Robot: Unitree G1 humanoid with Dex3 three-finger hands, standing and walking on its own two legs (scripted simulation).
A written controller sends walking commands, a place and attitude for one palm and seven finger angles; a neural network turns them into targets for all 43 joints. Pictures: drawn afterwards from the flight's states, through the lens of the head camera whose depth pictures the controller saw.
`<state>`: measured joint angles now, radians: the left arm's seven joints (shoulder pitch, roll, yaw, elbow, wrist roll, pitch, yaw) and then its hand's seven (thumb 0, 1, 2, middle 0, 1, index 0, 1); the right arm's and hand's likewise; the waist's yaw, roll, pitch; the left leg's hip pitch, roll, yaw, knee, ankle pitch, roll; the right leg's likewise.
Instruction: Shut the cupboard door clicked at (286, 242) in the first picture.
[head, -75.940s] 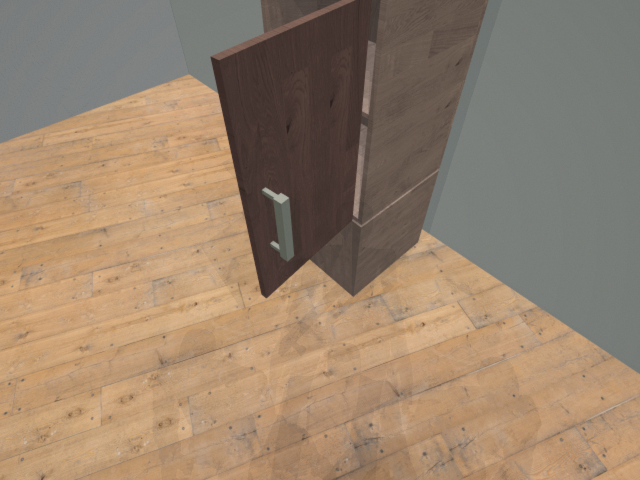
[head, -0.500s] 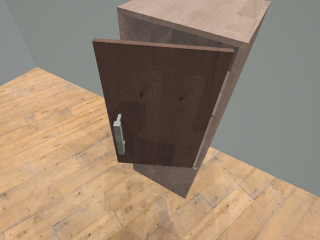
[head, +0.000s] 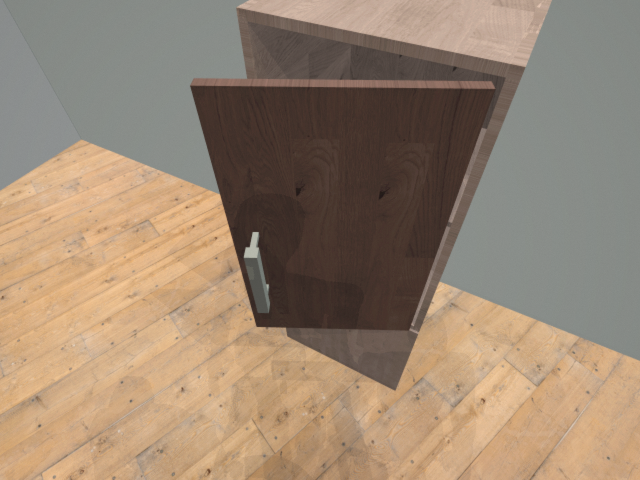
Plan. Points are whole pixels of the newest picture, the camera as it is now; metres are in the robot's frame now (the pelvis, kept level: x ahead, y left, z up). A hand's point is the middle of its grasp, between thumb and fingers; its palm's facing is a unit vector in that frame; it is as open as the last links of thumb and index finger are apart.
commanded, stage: come to a stop and stand still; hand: left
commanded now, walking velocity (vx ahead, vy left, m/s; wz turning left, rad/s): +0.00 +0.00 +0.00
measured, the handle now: (259, 274) +0.46 +0.14 -0.09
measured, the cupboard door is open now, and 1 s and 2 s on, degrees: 26 26 26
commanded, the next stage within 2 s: look again from close up in 0.04 s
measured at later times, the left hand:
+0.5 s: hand out of the picture +0.00 +0.15 -0.18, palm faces +0.01 -0.98 -0.18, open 7.4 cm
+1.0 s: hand (239, 409) +0.20 +0.11 -0.01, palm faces +0.09 -1.00 +0.00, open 6.7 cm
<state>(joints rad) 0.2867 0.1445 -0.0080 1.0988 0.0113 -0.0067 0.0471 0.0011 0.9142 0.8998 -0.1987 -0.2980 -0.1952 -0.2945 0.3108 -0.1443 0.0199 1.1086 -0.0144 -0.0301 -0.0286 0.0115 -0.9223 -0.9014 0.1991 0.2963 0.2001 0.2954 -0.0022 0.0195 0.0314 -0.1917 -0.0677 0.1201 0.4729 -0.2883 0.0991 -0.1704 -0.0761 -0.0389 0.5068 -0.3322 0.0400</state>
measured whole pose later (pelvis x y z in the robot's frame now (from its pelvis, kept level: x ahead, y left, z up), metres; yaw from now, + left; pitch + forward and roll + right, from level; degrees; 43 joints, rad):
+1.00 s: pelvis -0.03 -0.06 -0.04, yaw +2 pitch +9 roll +2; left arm 0.26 0.15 0.12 0.27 -0.22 -0.49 -0.17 0.01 0.93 0.90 -0.31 -0.42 -0.31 -0.42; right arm 0.23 -0.24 -0.05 0.72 0.00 -0.29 0.01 0.01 -0.91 -0.90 0.20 0.30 0.20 0.30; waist -0.04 -0.03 -0.14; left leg -0.62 -0.04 0.04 0.86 -0.40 0.01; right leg -0.64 -0.01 -0.03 0.93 -0.44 -0.05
